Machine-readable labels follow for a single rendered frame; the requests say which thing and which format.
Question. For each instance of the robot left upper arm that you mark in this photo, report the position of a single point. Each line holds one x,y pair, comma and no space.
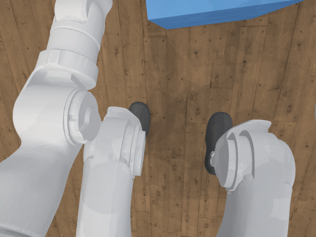
53,123

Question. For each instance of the left robot shin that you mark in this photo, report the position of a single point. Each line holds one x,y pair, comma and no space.
114,112

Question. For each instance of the carton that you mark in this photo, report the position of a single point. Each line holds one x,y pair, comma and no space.
171,14

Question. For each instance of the robot left forearm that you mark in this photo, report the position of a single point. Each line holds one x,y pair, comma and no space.
74,42

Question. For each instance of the right robot thigh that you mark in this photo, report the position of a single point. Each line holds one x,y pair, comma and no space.
251,166

